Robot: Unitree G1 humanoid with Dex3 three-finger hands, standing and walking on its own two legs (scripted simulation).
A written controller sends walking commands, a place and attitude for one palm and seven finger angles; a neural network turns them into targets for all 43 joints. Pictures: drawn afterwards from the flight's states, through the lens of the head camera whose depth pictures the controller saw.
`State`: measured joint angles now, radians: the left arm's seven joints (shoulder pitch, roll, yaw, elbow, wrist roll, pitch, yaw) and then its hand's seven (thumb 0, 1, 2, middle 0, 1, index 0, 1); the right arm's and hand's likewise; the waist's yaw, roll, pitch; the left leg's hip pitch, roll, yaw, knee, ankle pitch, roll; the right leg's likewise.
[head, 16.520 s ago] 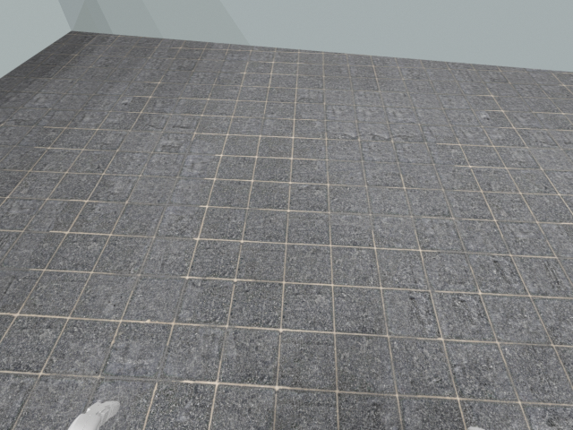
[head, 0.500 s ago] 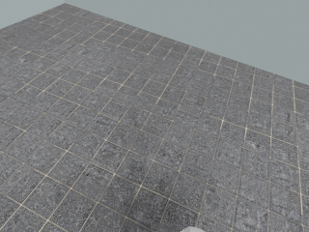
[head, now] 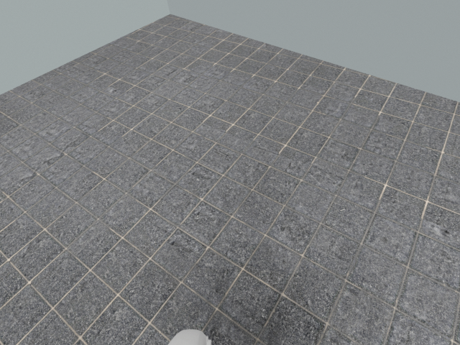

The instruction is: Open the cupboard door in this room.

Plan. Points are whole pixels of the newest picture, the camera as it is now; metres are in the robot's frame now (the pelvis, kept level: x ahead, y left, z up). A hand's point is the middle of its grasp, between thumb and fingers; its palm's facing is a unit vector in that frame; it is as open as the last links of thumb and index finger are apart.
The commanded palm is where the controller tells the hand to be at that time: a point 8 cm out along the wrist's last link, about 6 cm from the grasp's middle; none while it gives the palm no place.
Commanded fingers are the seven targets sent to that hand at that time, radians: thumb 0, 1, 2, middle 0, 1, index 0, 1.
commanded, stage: turn or walk to find it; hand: left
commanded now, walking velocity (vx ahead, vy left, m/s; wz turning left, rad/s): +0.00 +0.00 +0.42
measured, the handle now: out of the picture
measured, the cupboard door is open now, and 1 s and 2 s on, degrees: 0 0 0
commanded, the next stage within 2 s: none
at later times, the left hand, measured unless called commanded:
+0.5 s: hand out of the picture -0.04 +0.28 -0.17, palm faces +0.26 -0.94 -0.24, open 7.4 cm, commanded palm none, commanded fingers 0.00 0.90 0.90 -0.20 -0.30 -0.20 -0.30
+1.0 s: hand out of the picture -0.05 +0.20 -0.15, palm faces +0.41 -0.87 -0.27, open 7.4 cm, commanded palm none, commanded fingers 0.00 0.90 0.90 -0.20 -0.30 -0.20 -0.30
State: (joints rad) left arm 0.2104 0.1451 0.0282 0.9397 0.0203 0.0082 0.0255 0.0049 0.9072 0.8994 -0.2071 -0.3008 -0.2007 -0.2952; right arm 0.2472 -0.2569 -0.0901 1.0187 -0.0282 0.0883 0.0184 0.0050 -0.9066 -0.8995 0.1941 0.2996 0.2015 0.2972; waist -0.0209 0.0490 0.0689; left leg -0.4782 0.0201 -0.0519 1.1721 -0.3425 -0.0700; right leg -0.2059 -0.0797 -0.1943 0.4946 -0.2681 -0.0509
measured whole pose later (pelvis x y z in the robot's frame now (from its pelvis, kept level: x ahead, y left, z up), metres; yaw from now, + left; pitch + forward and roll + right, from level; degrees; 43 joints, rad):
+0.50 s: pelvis -0.04 +0.06 +0.00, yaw +12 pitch -1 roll -1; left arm 0.20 0.25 0.07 0.99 0.02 0.06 0.01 0.01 0.91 0.90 -0.20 -0.30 -0.20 -0.29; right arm 0.14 -0.19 -0.03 0.96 -0.02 0.02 0.00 0.00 -0.90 -0.90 0.20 0.30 0.21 0.30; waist 0.03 -0.03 0.07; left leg -0.22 -0.03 0.01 0.45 -0.23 0.05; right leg -0.48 -0.10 -0.04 1.09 -0.38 0.08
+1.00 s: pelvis -0.05 -0.01 +0.00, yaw +25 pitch -1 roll +2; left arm 0.18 0.14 0.03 0.93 0.02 0.01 0.02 0.00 0.91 0.90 -0.21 -0.30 -0.20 -0.30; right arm 0.25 -0.25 -0.09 1.01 -0.03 0.08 0.02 0.01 -0.91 -0.90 0.19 0.30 0.20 0.30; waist -0.03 0.05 0.07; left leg -0.50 0.00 -0.05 1.18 -0.35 -0.06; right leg -0.20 -0.07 -0.16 0.50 -0.29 -0.03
